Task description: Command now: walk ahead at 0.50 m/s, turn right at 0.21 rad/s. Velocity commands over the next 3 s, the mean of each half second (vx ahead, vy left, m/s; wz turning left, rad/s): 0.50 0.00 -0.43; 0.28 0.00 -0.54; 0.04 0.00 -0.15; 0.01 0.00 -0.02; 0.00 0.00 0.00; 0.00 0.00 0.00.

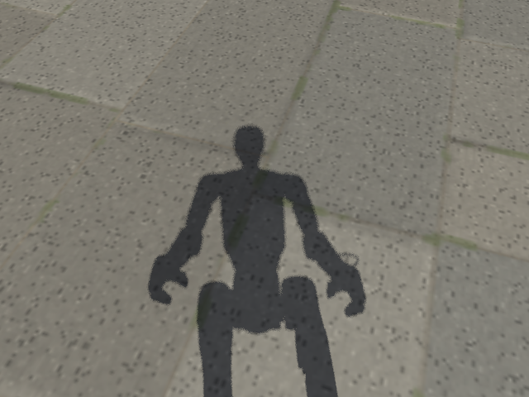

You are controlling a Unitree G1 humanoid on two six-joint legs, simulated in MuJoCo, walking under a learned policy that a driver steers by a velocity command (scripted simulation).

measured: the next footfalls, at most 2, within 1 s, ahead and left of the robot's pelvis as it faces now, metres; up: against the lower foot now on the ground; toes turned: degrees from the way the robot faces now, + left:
right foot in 0.30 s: +0.33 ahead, -0.16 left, +0.00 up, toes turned -11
left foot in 0.76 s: +0.65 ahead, -0.06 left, +0.00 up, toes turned -33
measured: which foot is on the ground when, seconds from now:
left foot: down 0.00-0.32, up 0.34-0.74, down 0.76-1.00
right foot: up 0.00-0.28, down 0.30-0.76, up 0.78-1.00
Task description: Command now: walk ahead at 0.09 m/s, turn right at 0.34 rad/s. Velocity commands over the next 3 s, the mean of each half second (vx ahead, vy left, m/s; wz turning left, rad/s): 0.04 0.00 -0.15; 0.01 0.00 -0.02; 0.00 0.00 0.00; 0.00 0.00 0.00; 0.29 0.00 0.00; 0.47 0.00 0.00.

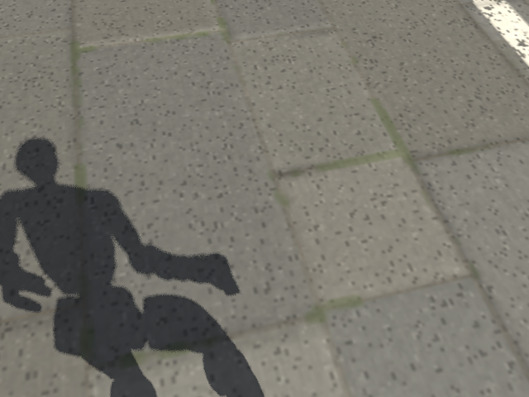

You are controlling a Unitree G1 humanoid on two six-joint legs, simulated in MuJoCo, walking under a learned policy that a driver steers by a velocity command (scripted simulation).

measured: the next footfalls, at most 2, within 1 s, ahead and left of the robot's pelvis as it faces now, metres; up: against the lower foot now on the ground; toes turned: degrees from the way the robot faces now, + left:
right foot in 0.16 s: +0.08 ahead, -0.14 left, +0.00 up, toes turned -1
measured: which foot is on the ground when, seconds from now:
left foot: down 0.00-1.00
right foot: up 0.00-0.14, down 0.16-1.00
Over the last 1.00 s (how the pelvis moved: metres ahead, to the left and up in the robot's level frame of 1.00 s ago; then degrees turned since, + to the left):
0.49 -0.09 -0.01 -33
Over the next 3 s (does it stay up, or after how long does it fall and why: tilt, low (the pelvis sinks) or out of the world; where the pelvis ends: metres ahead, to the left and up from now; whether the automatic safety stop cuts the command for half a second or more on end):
stays up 0.48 -0.03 0.01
